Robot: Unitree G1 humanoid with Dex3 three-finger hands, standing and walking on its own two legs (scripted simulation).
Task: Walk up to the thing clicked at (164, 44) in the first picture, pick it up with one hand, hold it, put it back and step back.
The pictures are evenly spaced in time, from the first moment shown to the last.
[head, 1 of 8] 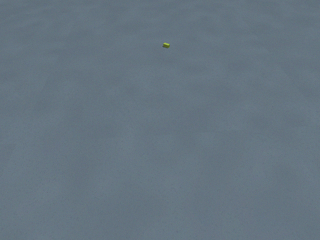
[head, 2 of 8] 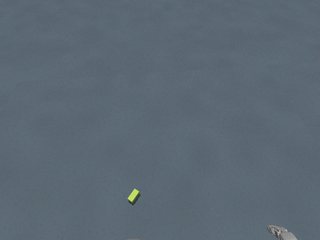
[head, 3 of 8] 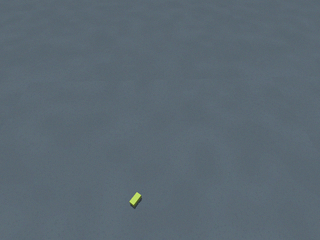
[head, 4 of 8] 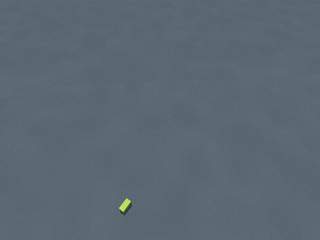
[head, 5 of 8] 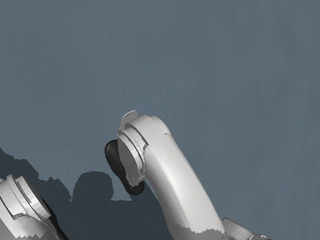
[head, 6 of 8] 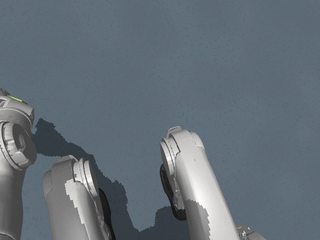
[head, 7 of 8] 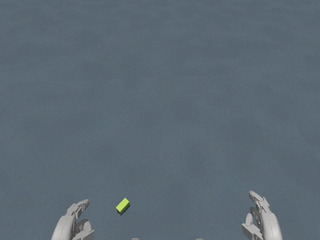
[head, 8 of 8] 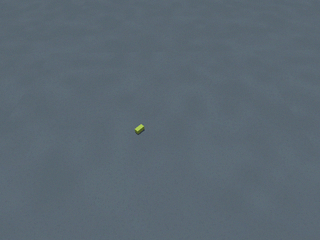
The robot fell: no
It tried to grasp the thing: yes
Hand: left
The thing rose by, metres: 0.67
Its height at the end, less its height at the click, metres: +0.00
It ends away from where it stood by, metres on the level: 0.02
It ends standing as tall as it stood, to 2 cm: yes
